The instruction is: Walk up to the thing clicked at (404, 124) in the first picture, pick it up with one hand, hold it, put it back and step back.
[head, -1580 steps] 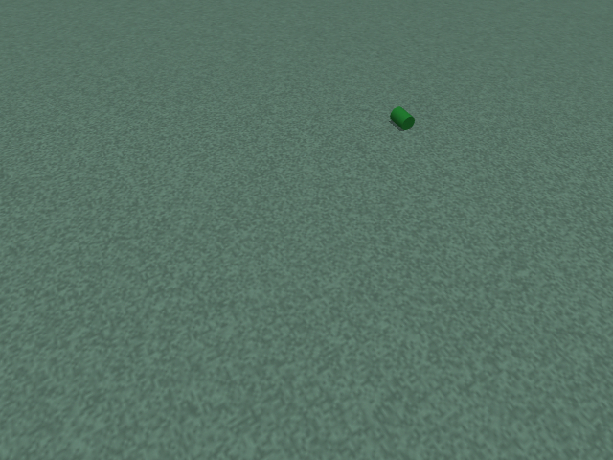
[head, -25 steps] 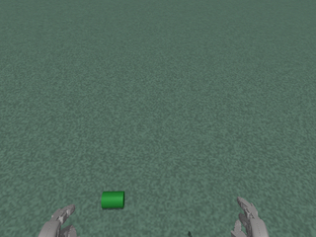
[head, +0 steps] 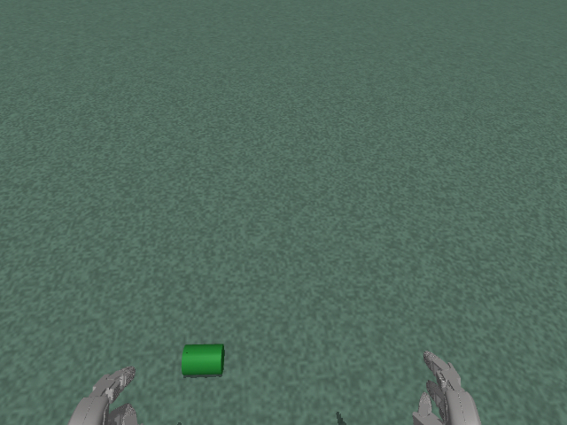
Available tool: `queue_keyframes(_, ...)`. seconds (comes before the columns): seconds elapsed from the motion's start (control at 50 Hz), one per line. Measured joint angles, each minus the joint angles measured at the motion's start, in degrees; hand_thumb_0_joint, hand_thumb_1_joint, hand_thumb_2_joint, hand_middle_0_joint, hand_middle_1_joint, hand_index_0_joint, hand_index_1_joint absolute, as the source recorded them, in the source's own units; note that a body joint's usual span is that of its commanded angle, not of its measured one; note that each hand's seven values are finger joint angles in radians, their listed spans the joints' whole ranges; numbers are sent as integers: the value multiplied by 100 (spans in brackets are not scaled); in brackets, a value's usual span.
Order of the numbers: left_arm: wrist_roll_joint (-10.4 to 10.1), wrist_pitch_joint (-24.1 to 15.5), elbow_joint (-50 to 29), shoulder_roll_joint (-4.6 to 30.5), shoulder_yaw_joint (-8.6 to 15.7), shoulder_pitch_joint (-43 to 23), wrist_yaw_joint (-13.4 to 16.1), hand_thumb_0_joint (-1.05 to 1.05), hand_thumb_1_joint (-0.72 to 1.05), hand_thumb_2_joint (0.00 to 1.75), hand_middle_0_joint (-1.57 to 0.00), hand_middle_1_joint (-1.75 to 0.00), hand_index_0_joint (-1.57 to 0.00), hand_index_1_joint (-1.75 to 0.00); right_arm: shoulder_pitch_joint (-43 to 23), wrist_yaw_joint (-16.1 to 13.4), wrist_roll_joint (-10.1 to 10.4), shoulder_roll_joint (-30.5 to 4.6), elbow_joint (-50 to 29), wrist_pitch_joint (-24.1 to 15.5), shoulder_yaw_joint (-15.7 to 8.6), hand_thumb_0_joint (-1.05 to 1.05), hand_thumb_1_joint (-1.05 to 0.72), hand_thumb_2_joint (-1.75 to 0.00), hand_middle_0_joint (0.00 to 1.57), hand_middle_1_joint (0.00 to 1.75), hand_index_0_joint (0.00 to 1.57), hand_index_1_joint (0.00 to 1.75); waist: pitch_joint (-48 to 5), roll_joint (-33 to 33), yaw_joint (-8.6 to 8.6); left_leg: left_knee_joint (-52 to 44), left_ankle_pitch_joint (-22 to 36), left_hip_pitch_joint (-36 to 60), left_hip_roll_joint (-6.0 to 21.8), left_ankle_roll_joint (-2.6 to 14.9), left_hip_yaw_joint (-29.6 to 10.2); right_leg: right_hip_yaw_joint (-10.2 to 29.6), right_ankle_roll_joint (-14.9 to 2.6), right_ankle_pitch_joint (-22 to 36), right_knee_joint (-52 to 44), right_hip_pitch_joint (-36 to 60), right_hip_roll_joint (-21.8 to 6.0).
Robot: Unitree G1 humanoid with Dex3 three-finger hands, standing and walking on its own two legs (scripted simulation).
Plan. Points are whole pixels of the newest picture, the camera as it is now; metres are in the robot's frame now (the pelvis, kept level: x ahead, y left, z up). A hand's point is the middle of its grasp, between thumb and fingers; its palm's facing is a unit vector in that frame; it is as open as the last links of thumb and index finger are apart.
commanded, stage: home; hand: left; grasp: from above
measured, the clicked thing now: (203, 359) +0.47 +0.21 -0.67
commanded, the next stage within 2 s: stand in 0.62 s
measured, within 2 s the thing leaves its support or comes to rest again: neither
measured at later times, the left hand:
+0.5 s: hand out of the picture +0.17 +0.17 -0.05, palm faces +0.04 -0.98 -0.20, open 7.4 cm
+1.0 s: hand out of the picture +0.11 +0.23 -0.11, palm faces +0.01 -0.94 -0.34, open 7.4 cm
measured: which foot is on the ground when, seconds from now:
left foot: down 0.00-1.00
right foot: down 0.00-1.00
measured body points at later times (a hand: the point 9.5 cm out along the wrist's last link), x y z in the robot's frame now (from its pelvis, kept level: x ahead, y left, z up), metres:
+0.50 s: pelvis +0.00 +0.00 +0.00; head +0.02 +0.00 +0.45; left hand +0.16 +0.23 -0.03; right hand +0.16 -0.25 -0.06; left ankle +0.01 +0.12 -0.68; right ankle -0.01 -0.15 -0.68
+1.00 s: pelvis -0.01 +0.00 +0.03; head +0.01 +0.01 +0.48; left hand +0.11 +0.28 -0.08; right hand +0.10 -0.28 -0.08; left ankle +0.01 +0.12 -0.68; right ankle -0.01 -0.15 -0.68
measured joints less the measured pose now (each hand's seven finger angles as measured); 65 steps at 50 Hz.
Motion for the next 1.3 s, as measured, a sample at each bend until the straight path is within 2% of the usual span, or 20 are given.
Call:
queue_keyframes(0.72,-1,-5,4,-2,4,40,6,1,91,90,-20,-30,-20,-30,21,10,10,-25,-60,69,-42,1,-90,-89,20,30,21,30,-30,-7,-15,-5,4,-11,11,-34,-16,-9,-32,-20,34,-28,15)
queue_keyframes(0.76,252,-713,815,103,-132,-396,63,1,91,90,-20,-30,-20,-30,-197,173,-316,-57,282,233,-129,1,-90,-89,20,30,21,30,351,-103,124,-138,58,349,-12,-6,74,73,-46,9,-15,266,-14)
queue_keyframes(0.8,458,-1347,1906,199,-178,-925,93,1,91,90,-21,-30,-20,-30,-448,461,-512,-185,711,618,-119,1,-90,-89,20,30,21,30,628,-204,258,-367,173,676,-56,16,169,157,-59,81,-133,517,-62)
queue_keyframes(0.84,561,-1705,2771,292,-155,-1284,92,1,91,90,-21,-30,-20,-30,-609,693,-497,-273,1060,864,-156,1,-90,-89,21,30,21,30,827,-299,317,-610,294,954,-119,32,242,221,-43,152,-260,729,-128)
queue_keyframes(0.88,569,-1902,3421,348,-88,-1473,91,1,91,90,-21,-30,-20,-30,-659,845,-417,-328,1301,1002,-251,1,-90,-89,21,30,21,30,947,-354,338,-830,398,1185,-163,49,289,260,-17,225,-412,920,-173)
queue_keyframes(0.96,568,-2167,4437,415,25,-1561,119,1,91,90,-20,-30,-20,-30,-636,959,-347,-395,1676,1146,-431,1,-90,-89,21,30,21,30,1050,-390,327,-1212,555,1591,-186,83,351,307,29,396,-783,1300,-195)
queue_keyframes(1.04,566,-2315,5233,406,84,-1550,126,1,91,90,-20,-30,-20,-30,-559,957,-342,-437,1992,1247,-510,1,-90,-89,20,30,21,30,1103,-359,305,-1589,711,1955,-181,118,384,324,69,613,-1237,1685,-187)
queue_keyframes(1.16,524,-2425,6084,333,80,-1516,98,1,91,90,-20,-30,-20,-30,-477,922,-305,-391,2432,1327,-492,1,-90,-90,20,30,21,30,1178,-322,314,-2291,1039,2496,-197,151,451,366,103,1000,-1999,2226,-198)
queue_keyframes(1.3,500,-2497,6716,278,53,-1552,72,1,91,90,-20,-30,-20,-30,-494,909,-244,-305,2825,1349,-453,1,-90,-89,20,30,21,30,1235,-282,325,-3033,1421,2981,-253,156,502,396,119,1340,-2638,2650,-247)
